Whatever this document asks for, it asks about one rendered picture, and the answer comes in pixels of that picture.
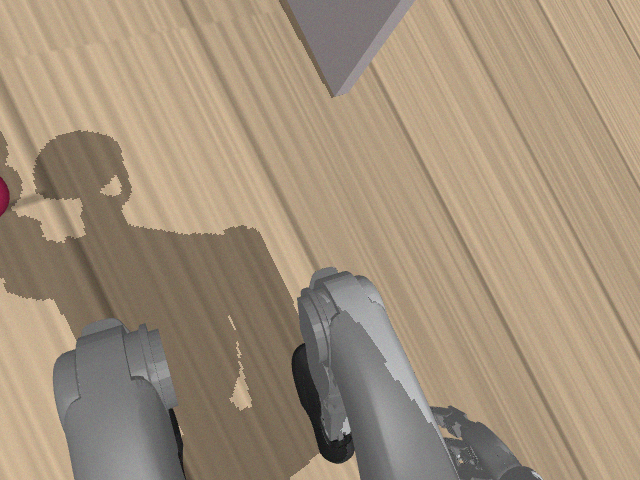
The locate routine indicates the left robot foot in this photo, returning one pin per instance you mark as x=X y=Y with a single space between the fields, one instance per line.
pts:
x=177 y=436

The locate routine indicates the right robot foot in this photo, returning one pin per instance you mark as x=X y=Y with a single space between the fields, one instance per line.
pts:
x=334 y=451

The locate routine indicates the right robot hand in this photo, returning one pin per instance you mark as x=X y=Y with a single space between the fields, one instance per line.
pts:
x=484 y=455

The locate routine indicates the ball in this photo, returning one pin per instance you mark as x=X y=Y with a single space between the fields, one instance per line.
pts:
x=4 y=196

